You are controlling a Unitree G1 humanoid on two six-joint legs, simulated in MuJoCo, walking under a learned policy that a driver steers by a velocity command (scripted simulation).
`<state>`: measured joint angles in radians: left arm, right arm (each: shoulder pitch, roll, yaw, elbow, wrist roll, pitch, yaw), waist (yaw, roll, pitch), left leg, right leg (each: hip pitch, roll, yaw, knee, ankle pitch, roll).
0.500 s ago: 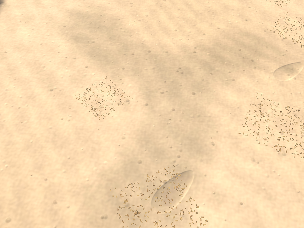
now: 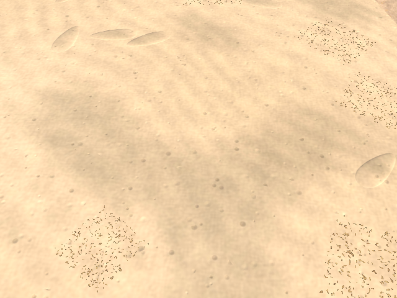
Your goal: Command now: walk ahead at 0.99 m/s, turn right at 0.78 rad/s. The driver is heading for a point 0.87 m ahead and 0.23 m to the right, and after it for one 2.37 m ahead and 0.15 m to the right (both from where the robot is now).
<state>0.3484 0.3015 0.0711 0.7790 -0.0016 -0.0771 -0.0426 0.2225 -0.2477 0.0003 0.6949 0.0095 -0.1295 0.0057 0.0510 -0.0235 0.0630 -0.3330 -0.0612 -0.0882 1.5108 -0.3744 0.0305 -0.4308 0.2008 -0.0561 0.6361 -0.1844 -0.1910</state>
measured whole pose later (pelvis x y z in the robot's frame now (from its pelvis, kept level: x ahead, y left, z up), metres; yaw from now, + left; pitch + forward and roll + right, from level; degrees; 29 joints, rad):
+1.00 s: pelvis +0.70 -0.08 +0.03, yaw -56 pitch +2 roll +1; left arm 0.21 0.31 0.07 0.62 -0.01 0.02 0.01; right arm 0.03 -0.31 -0.03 0.59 -0.02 -0.06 -0.03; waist 0.04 0.01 0.08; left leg -0.67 0.03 -0.19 0.97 -0.29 -0.11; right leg -0.39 0.20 0.17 0.48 -0.09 -0.11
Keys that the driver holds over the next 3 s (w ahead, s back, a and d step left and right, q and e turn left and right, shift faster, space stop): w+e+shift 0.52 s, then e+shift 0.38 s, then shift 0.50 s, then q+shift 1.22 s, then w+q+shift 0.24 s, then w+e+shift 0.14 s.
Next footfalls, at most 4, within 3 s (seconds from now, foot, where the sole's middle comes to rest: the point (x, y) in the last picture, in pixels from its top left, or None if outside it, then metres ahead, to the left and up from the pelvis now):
0.30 left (144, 288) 0.50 0.19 -0.74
0.74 right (259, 231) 0.73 -0.20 -0.74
1.16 left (240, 181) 0.95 -0.13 -0.74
1.46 right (256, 243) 0.68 -0.18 -0.74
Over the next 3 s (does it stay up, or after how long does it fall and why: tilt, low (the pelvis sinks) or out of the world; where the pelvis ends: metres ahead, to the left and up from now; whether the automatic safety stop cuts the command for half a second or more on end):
stays up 0.97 -0.05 0.04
